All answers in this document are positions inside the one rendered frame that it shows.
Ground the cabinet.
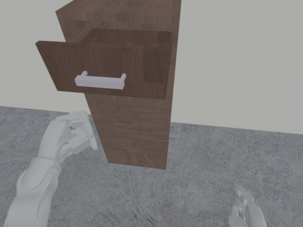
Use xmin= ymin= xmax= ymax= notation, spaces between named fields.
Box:
xmin=56 ymin=0 xmax=181 ymax=170

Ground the handle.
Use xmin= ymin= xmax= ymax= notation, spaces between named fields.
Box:
xmin=75 ymin=71 xmax=126 ymax=89

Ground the left robot hand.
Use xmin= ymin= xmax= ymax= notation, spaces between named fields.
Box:
xmin=38 ymin=110 xmax=98 ymax=165

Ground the robot left forearm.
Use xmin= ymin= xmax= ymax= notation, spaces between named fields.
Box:
xmin=4 ymin=157 xmax=62 ymax=227

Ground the right robot hand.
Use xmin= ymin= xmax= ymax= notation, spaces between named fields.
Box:
xmin=229 ymin=183 xmax=267 ymax=227

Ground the drawer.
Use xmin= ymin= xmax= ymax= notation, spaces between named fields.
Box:
xmin=35 ymin=28 xmax=173 ymax=100

